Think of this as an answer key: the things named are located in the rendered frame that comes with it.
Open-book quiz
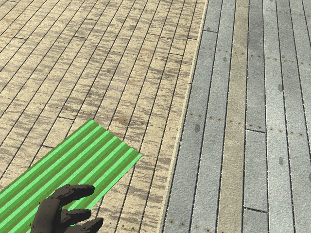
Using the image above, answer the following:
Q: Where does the left robot hand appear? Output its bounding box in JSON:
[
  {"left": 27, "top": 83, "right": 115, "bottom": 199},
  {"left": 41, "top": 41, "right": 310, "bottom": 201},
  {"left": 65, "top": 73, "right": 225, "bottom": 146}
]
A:
[{"left": 29, "top": 183, "right": 104, "bottom": 233}]

